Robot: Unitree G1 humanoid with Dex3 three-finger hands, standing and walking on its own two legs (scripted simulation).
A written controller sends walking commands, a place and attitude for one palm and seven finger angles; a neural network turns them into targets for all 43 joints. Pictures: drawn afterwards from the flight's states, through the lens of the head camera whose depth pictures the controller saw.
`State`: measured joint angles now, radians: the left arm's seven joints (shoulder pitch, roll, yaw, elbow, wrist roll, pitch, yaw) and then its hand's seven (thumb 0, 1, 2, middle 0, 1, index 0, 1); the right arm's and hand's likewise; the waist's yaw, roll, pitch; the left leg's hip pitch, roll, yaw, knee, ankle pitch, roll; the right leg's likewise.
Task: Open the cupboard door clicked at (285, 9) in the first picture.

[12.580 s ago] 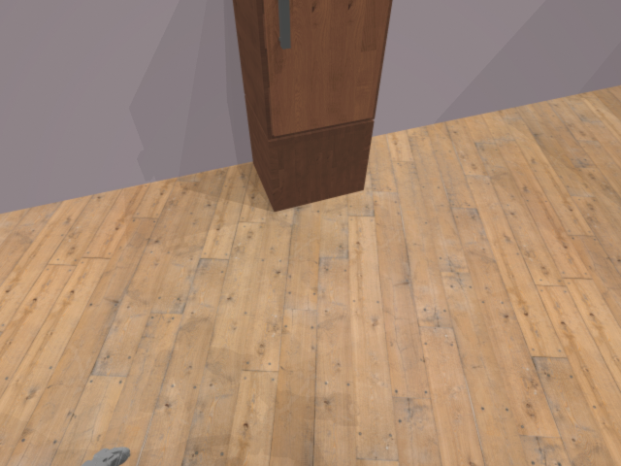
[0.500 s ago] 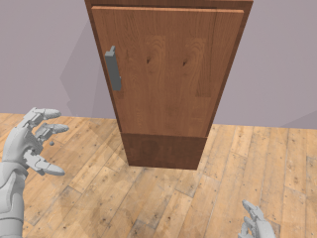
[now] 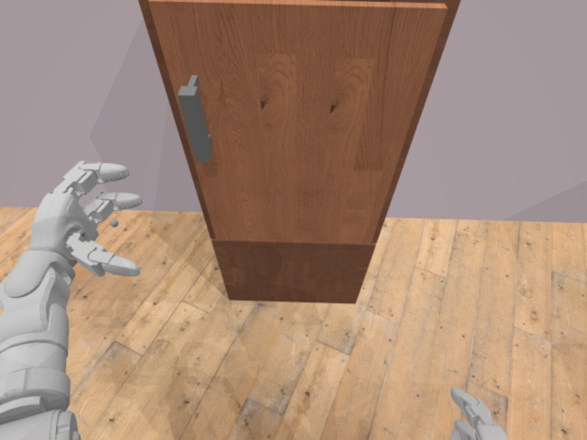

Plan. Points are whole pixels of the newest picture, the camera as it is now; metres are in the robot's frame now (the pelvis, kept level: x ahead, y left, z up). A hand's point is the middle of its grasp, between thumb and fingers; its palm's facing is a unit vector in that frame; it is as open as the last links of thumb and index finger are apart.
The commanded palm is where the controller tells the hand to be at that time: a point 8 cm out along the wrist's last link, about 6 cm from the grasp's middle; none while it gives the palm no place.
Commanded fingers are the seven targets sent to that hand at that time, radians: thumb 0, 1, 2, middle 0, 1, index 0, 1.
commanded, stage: move the hooked fingers beside the handle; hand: left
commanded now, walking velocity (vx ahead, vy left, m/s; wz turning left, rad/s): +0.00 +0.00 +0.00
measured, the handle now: (199, 119) +0.61 +0.19 +0.09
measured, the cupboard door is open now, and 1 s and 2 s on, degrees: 0 0 0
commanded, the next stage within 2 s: none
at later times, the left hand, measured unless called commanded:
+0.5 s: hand (137, 181) +0.44 +0.25 +0.10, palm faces +0.01 -1.00 -0.01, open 14.0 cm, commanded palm +0.42 +0.30 +0.10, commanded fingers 0.00 -0.50 0.30 -0.30 -1.20 -0.30 -1.20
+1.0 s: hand (149, 147) +0.52 +0.25 +0.10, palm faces -0.01 -1.00 +0.01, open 14.0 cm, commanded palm +0.51 +0.30 +0.09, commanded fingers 0.00 -0.50 0.30 -0.30 -1.20 -0.30 -1.20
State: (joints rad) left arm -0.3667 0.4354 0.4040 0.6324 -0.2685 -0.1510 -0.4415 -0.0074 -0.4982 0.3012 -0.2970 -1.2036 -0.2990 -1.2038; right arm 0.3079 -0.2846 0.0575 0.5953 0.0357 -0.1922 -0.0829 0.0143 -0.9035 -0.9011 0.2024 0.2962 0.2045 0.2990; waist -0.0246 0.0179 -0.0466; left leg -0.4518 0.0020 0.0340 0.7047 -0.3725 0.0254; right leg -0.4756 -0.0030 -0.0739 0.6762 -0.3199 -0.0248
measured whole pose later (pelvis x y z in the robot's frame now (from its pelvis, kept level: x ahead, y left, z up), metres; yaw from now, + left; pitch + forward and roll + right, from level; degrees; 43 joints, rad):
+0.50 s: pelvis +0.00 +0.00 -0.01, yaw +0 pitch +12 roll -1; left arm -0.71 0.55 0.44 1.03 -0.18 -0.27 -0.43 -0.01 -0.50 0.30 -0.30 -1.20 -0.30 -1.20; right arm 0.36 -0.30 0.04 0.62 0.03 -0.09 -0.07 0.01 -0.90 -0.90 0.20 0.30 0.20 0.30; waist -0.08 0.01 -0.05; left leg -0.59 0.02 0.03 0.77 -0.39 0.02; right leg -0.61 0.01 -0.08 0.72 -0.33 -0.03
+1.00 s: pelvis +0.00 +0.01 -0.02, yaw -1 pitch +19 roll -3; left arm -1.02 0.75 0.48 1.30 -0.09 -0.27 -0.45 -0.01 -0.50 0.30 -0.30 -1.20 -0.30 -1.20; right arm 0.43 -0.31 0.06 0.63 0.00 0.01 -0.06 0.01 -0.91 -0.90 0.20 0.30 0.20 0.30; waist -0.18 0.00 -0.05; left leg -0.76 0.03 0.02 0.85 -0.41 0.03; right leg -0.76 0.02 -0.08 0.75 -0.32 -0.02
